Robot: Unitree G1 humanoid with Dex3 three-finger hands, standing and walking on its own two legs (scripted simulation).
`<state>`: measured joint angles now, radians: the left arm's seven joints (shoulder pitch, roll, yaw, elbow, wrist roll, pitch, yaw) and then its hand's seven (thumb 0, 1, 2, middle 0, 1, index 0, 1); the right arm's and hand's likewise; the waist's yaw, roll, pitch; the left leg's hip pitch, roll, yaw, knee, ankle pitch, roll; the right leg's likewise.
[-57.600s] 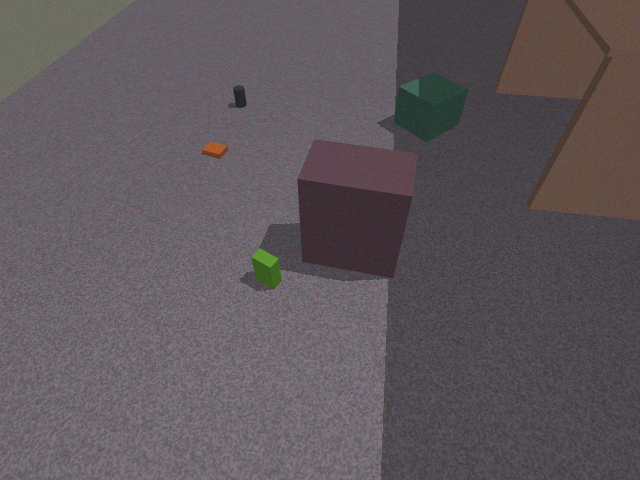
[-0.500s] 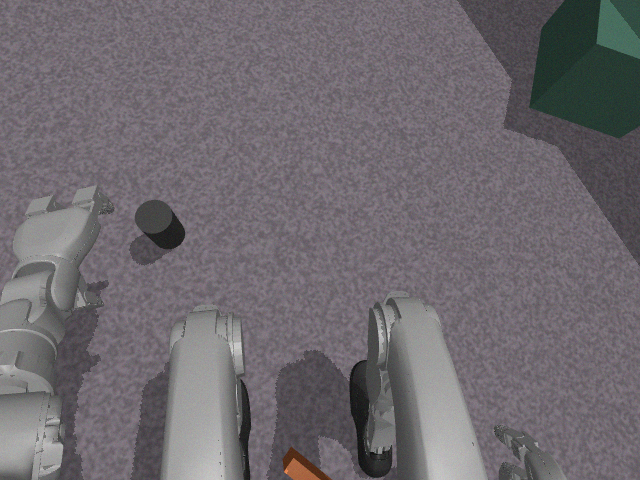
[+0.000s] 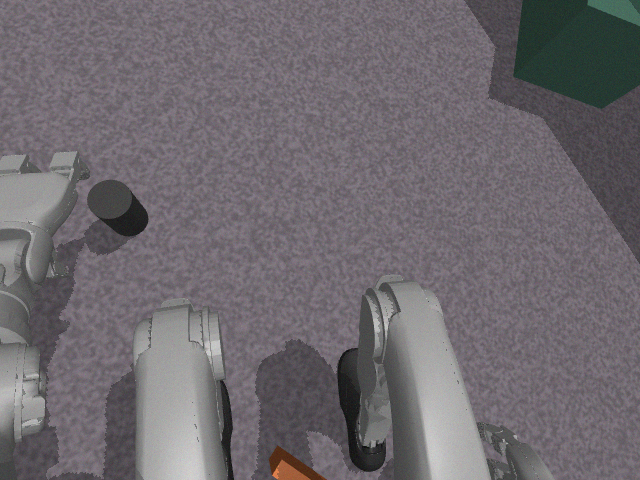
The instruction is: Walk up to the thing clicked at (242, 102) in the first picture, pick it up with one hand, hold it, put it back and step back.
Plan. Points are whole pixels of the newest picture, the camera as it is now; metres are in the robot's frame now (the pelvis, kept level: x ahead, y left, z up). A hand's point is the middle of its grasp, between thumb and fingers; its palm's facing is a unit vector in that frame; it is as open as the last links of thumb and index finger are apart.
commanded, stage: rise first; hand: left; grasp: from above
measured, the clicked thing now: (120, 210) +0.50 +0.27 -0.30
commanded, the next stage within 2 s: approach in 0.64 s
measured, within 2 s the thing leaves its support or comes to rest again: neither
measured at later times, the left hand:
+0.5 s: hand (67, 223) +0.44 +0.30 -0.18, palm faces -0.46 -0.06 -0.89, open 14.0 cm
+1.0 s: hand (87, 200) +0.48 +0.29 -0.20, palm faces -0.43 -0.05 -0.90, open 14.0 cm
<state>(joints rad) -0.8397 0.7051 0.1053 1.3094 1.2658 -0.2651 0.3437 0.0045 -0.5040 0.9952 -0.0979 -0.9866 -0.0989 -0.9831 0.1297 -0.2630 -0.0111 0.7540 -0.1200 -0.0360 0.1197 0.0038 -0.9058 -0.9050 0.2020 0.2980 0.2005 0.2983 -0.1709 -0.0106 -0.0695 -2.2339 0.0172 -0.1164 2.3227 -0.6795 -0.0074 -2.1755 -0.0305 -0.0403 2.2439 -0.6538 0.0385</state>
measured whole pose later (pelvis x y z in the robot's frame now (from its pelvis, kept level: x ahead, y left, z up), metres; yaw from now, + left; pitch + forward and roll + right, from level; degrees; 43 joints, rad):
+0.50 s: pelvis +0.01 +0.00 -0.01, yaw -1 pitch +34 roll -8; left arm -0.89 0.73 0.11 1.37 1.27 -0.25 0.37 0.00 -0.51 0.98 -0.09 -1.03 -0.09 -1.02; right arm 0.15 -0.27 0.01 0.76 -0.13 -0.04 0.14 0.00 -0.91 -0.90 0.20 0.30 0.20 0.30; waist -0.20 -0.02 -0.05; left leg -2.28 0.02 -0.13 2.38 -0.70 0.00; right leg -2.22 -0.02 -0.04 2.29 -0.67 0.05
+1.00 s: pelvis +0.00 +0.00 -0.03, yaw -2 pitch +33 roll -8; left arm -1.04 0.78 0.06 1.50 1.30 -0.24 0.41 0.00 -0.51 0.98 -0.08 -1.06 -0.09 -1.05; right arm 0.14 -0.28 0.07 0.76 -0.16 -0.07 0.14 0.00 -0.91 -0.90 0.20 0.30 0.20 0.30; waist -0.26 -0.04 -0.02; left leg -2.33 0.01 -0.14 2.42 -0.69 -0.01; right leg -2.26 -0.02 -0.05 2.33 -0.66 0.05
